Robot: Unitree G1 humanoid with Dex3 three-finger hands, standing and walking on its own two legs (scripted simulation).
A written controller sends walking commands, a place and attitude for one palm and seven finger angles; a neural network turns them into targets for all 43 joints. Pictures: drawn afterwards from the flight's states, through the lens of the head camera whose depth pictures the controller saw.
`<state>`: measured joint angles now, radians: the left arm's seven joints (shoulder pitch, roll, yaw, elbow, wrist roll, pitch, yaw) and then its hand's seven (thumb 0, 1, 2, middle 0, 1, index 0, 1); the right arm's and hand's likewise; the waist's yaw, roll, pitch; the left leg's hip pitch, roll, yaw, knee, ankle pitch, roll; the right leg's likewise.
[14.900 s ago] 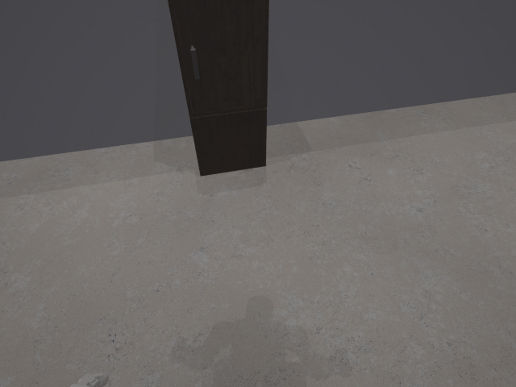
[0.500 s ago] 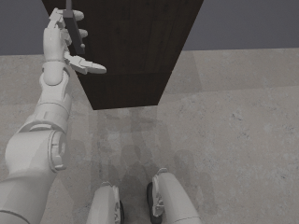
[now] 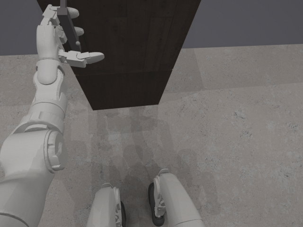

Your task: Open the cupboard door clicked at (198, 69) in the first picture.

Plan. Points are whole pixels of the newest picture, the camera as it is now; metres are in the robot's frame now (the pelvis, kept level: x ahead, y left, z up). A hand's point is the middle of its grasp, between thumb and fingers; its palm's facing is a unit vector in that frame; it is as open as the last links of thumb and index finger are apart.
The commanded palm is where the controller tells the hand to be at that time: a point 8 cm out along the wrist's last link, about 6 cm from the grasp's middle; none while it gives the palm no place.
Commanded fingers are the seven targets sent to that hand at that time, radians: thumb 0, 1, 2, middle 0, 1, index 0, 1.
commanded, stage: close the thumb around the handle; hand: left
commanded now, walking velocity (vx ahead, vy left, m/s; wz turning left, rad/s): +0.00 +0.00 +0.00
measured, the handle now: (70, 26) +0.60 +0.13 +0.05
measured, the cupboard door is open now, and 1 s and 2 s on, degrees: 0 12 43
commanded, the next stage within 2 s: pull the door open along its arc in 0.44 s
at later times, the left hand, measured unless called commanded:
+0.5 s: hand (82, 43) +0.56 +0.10 +0.05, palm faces -0.02 -1.00 -0.02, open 5.5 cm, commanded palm +0.53 +0.15 +0.04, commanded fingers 0.00 0.90 0.90 -0.40 -1.35 -0.40 -1.35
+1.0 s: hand (90, 67) +0.49 +0.09 +0.05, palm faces -0.04 -1.00 -0.01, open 5.7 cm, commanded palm +0.43 +0.13 +0.04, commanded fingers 0.00 0.90 0.90 -0.40 -1.35 -0.40 -1.35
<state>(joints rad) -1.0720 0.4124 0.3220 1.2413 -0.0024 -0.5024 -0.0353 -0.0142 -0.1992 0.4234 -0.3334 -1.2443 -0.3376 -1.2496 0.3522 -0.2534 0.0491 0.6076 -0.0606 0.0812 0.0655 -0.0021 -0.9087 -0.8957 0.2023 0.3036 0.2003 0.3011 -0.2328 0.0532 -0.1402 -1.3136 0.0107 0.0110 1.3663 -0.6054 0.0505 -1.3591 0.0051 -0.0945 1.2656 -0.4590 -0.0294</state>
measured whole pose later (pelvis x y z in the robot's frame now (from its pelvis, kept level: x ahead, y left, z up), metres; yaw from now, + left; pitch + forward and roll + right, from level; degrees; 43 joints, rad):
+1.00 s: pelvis +0.03 +0.00 +0.03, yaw -1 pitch +29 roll -1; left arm -0.63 0.19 0.19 0.84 -0.08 -0.50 0.01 0.01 0.76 0.76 -0.35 -1.35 -0.35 -1.35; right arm 0.35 -0.24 0.01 0.56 -0.02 0.10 0.09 0.00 -0.91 -0.90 0.20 0.30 0.20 0.30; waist -0.14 0.05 -0.18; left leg -1.13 0.01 0.05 1.24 -0.61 0.05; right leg -1.21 0.02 -0.04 1.18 -0.47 -0.03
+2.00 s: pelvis +0.01 -0.09 +0.02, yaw +6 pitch +22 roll +5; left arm -0.14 -0.13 -0.16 0.41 0.08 -0.40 0.60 0.00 0.35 0.67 -0.35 -1.26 -0.35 -1.29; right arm 0.15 -0.21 -0.03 0.62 -0.07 -0.07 0.03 0.01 -0.91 -0.90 0.20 0.30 0.20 0.30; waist -0.03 0.04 -0.19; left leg -1.05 -0.03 -0.06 1.21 -0.56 -0.05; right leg -1.15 -0.01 -0.12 1.25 -0.51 -0.14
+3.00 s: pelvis +0.00 +0.00 +0.02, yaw +1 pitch +21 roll +0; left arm -0.07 -0.10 -0.28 0.39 0.02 -0.47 0.23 -0.02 -0.50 0.30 -0.13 -0.30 -0.13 -0.30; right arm 0.24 -0.23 -0.01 0.52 -0.03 -0.04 0.06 0.01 -0.91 -0.90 0.20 0.30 0.20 0.30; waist -0.03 0.03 -0.19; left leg -1.06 -0.06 0.02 1.29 -0.59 0.05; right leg -1.14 -0.02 -0.03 1.26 -0.48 -0.02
